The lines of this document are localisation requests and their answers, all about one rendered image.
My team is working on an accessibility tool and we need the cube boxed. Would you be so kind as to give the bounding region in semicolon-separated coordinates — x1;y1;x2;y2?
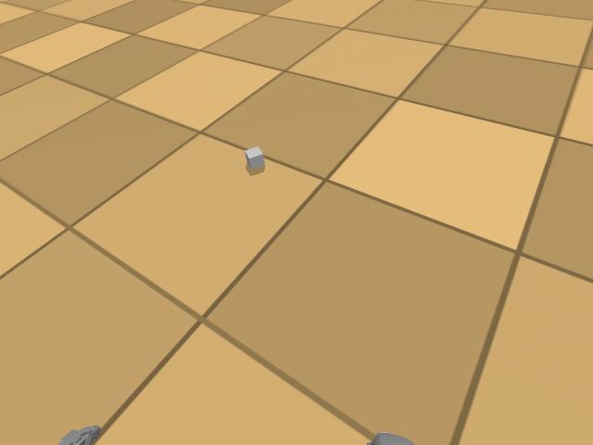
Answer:
245;146;265;170

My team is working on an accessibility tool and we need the left robot hand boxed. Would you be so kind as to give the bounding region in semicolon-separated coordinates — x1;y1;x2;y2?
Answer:
59;426;101;445

